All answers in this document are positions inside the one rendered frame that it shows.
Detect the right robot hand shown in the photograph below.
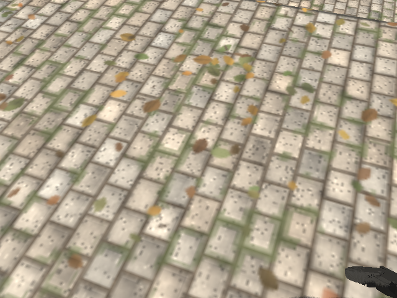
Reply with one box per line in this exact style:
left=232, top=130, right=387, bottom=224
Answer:
left=345, top=266, right=397, bottom=298

